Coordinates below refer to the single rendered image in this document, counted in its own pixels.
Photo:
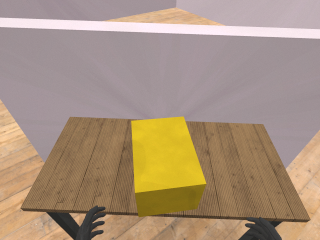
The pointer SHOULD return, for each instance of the right robot hand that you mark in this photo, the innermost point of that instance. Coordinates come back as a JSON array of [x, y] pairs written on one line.
[[267, 230]]

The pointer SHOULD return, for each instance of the carton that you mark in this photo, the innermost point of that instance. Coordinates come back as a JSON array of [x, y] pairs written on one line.
[[167, 174]]

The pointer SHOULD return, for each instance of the table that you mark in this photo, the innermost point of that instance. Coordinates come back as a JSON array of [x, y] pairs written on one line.
[[91, 164]]

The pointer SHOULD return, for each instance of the left robot hand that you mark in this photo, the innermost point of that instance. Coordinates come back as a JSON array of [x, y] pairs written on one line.
[[85, 230]]

